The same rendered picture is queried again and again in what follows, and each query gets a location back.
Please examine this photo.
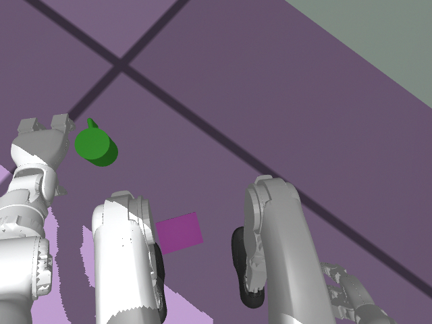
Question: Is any right robot hand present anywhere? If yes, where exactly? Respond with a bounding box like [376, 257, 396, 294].
[320, 262, 375, 323]

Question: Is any left robot hand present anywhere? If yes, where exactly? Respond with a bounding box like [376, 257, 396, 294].
[11, 113, 76, 196]

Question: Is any right robot foot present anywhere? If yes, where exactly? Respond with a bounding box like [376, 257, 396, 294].
[232, 226, 265, 308]

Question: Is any left robot foot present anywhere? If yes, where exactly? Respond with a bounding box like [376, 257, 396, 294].
[153, 243, 167, 324]

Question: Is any right robot arm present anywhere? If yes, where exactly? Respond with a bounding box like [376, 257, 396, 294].
[354, 304, 398, 324]

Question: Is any left robot arm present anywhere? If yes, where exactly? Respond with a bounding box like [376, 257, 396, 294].
[0, 163, 57, 324]

